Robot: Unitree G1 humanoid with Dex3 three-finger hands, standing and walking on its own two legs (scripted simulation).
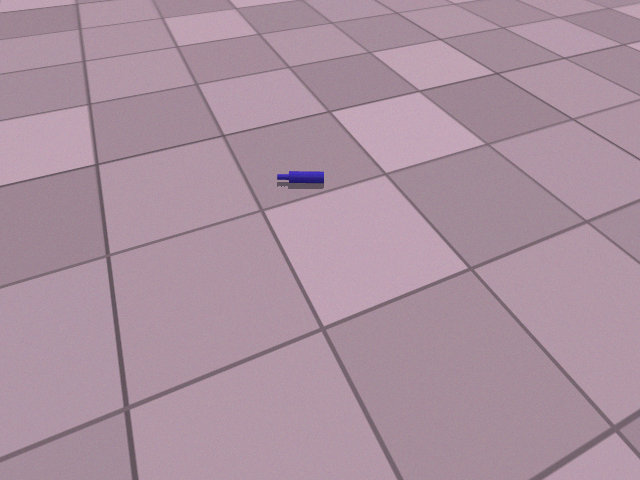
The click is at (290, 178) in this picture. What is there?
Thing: lying bottle
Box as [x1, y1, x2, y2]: [277, 171, 323, 182]
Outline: 277,174 277,179 288,179 289,182 323,182 323,172 289,171 288,174
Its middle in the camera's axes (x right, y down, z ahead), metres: -0.09 -0.32 +1.92
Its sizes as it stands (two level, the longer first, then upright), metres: 0.233 0.058 0.058
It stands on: the floor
